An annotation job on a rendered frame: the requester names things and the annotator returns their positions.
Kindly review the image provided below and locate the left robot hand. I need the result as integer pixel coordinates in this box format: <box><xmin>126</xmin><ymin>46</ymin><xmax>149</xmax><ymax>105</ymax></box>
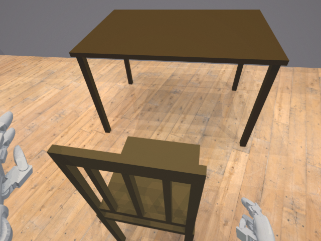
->
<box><xmin>0</xmin><ymin>111</ymin><xmax>33</xmax><ymax>205</ymax></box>

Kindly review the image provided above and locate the chair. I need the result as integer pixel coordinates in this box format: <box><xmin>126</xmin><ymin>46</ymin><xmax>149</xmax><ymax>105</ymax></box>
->
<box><xmin>47</xmin><ymin>136</ymin><xmax>207</xmax><ymax>241</ymax></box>

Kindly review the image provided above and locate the right robot hand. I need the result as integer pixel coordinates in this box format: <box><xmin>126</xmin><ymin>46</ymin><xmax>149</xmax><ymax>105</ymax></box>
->
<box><xmin>236</xmin><ymin>197</ymin><xmax>275</xmax><ymax>241</ymax></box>

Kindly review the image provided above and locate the table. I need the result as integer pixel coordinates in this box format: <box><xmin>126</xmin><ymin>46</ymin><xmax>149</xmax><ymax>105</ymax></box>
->
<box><xmin>69</xmin><ymin>10</ymin><xmax>289</xmax><ymax>147</ymax></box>

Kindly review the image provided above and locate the robot left forearm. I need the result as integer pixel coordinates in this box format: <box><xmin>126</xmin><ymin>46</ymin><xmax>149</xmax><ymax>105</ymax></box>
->
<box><xmin>0</xmin><ymin>204</ymin><xmax>13</xmax><ymax>241</ymax></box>

